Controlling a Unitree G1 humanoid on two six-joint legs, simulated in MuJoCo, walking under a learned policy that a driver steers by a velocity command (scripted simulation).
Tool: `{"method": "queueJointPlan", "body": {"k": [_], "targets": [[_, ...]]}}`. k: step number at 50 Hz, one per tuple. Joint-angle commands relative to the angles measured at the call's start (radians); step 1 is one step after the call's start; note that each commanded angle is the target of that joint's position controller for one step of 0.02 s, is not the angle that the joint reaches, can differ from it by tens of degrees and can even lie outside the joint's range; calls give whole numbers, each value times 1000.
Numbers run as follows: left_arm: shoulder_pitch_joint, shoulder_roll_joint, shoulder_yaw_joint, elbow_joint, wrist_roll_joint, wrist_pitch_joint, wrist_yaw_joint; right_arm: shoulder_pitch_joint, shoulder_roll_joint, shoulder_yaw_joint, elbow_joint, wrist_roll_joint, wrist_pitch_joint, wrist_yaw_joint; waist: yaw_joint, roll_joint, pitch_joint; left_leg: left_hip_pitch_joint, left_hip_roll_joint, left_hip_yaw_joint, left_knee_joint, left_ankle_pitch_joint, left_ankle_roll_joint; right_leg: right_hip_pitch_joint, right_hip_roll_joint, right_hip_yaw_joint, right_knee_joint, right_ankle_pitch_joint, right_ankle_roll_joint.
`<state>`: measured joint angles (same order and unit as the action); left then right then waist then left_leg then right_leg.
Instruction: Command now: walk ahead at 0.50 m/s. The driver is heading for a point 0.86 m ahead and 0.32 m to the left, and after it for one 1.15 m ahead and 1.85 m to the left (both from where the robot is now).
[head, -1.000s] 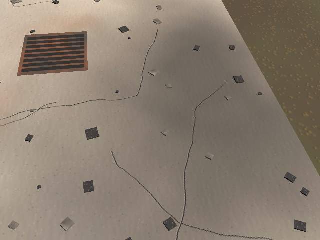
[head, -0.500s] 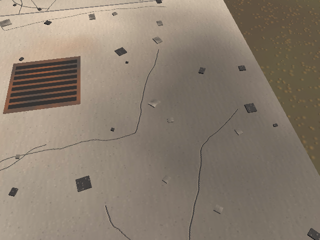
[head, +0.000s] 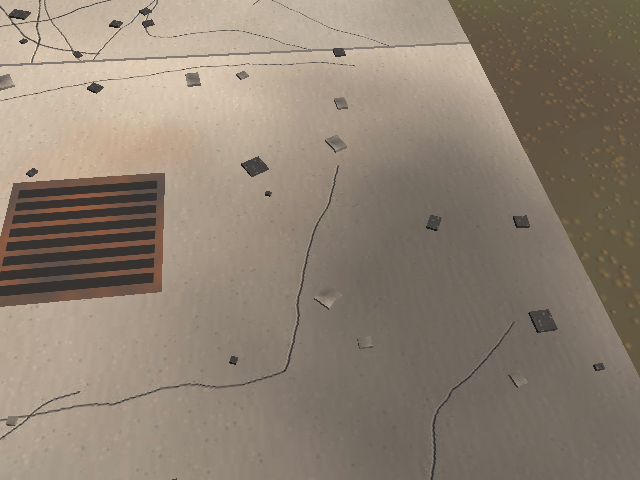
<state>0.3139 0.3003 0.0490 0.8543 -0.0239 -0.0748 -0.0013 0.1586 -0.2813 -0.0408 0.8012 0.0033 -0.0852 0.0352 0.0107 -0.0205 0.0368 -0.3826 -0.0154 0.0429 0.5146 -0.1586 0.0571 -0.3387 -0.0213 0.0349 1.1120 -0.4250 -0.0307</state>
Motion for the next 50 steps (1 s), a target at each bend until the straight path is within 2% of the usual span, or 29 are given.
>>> {"method": "queueJointPlan", "body": {"k": [1,3,5,10,15,18,19,20,21,22,23,24,25,26,27,29,31,33,35,37,40,43,44,45,46,47,48,49,50], "targets": [[-24,105,30,-83,8,-16,4,55,-105,-26,-32,-17,-11,-3,-20,122,-71,271,253,-352,-313,4,159,-285,-115,46,27,138,-4],[-3,73,25,-73,11,2,6,59,-110,-28,-20,-10,-22,-3,-1,113,-67,226,238,-282,-354,100,176,-255,-124,34,-16,172,14],[-55,64,23,-93,19,11,10,80,-133,-35,-2,-6,-27,-11,-5,88,-37,224,236,-233,-381,178,187,-307,-130,29,-97,243,36],[-211,29,11,-132,19,-4,-2,143,-152,-37,33,2,-12,-32,-54,75,0,263,188,-118,-400,220,145,-314,-102,-6,-404,495,51],[-366,23,2,-185,9,-19,-28,246,-162,-40,87,12,11,-37,-108,66,46,385,233,-129,-360,221,144,-326,-62,-25,-568,508,32],[-369,51,10,-200,10,-31,-42,253,-176,-49,100,19,30,-46,-74,82,38,466,272,-179,-279,311,128,-296,-42,-7,-629,410,4],[-333,67,17,-191,11,-35,-42,239,-186,-53,98,20,33,-49,-49,95,16,470,272,-189,-240,384,120,-230,-25,-17,-637,376,-6],[-251,92,30,-169,13,-38,-38,213,-195,-56,92,20,37,-50,3,104,-33,450,251,-178,-153,518,105,-95,2,-42,-661,367,-24],[-98,139,54,-124,17,-40,-29,201,-173,-47,83,14,38,-50,76,90,-140,373,193,-145,17,554,76,147,-2,-45,-657,406,-56],[82,209,74,-96,34,-36,-16,199,-115,-24,53,-8,35,-49,138,-6,-304,164,120,-104,315,289,39,468,-182,137,-604,420,-117],[113,254,83,-75,32,-26,-19,348,6,6,48,6,16,-43,65,-276,-433,-220,-40,-81,639,-384,-21,782,-408,572,-697,220,-254],[104,148,57,-88,25,-25,-17,286,-111,-20,61,29,5,-41,109,-172,-384,-307,6,-194,748,-430,-17,721,-386,617,-773,85,-221],[34,110,44,-91,23,-26,-12,198,-158,-38,29,48,1,-41,101,-131,-233,-360,50,-179,764,-342,-12,593,-358,463,-804,95,-180],[-34,92,38,-94,25,-28,-11,155,-147,-38,20,44,2,-46,70,-71,-152,-331,95,-154,737,-256,-16,457,-323,356,-838,175,-163],[-82,66,32,-91,29,-31,-13,139,-135,-44,19,31,7,-48,44,-59,-92,-300,121,-153,695,-201,-20,350,-293,271,-876,241,-156],[-131,42,29,-82,38,-43,-15,181,-91,-46,25,34,34,-46,-5,-88,-59,-208,154,-155,655,-145,-28,233,-255,148,-939,306,-148],[-166,60,35,-71,40,-51,-12,164,-65,-47,5,29,61,-50,-32,-66,-8,-210,153,-141,616,-132,-51,163,-256,40,-952,560,-160],[-180,89,46,-61,42,-47,0,138,-54,-45,-26,15,70,-50,-46,-59,4,-219,147,-118,506,-64,-74,148,-244,-64,-939,754,-162],[-194,108,51,-59,40,-33,15,100,-40,-39,-46,9,69,-36,-36,-59,-8,-167,136,-72,358,65,-77,140,-209,-161,-928,783,-147],[-176,123,55,-52,32,-17,27,35,-34,-36,-75,6,67,-18,-6,-51,-24,-130,114,-34,240,166,-73,171,-205,-202,-907,799,-141],[-159,147,63,-38,9,7,35,-7,-62,-47,-117,4,76,4,-1,-54,-45,-121,99,-25,150,143,-48,272,-245,-207,-838,791,-125],[-193,167,74,-46,-19,30,41,51,-112,-73,-129,-2,86,14,-52,-65,-72,-36,46,16,88,34,5,309,-260,-213,-661,884,-84],[-200,153,71,-49,-22,37,41,141,-144,-92,-109,-3,83,9,-100,-31,-113,87,5,33,8,96,36,285,-219,-236,-507,863,-49],[-136,126,62,-45,3,39,35,208,-223,-121,-99,-3,81,-12,-116,106,-163,262,40,-67,-52,461,80,172,-141,-256,-276,647,20],[-67,25,31,-72,69,37,23,182,-314,-131,-121,-8,86,-35,-15,364,-224,505,275,-410,24,944,229,-157,14,-236,67,-223,97],[-39,64,27,-73,46,32,11,167,-289,-113,-167,-25,72,-21,-38,275,-432,589,398,-705,-75,694,386,-256,81,3,261,-334,102],[-126,120,41,-81,7,34,8,121,-237,-103,-187,-17,63,-9,-67,138,-372,529,354,-628,-130,509,346,-312,42,56,276,-241,80],[-177,113,40,-96,6,38,15,70,-203,-94,-184,4,59,-13,-49,84,-267,429,305,-542,-150,350,285,-339,10,52,216,-151,67],[-195,110,42,-87,21,47,28,30,-172,-84,-187,15,63,-20,-29,40,-199,324,266,-489,-170,250,238,-322,-21,56,144,-89,67]]}}
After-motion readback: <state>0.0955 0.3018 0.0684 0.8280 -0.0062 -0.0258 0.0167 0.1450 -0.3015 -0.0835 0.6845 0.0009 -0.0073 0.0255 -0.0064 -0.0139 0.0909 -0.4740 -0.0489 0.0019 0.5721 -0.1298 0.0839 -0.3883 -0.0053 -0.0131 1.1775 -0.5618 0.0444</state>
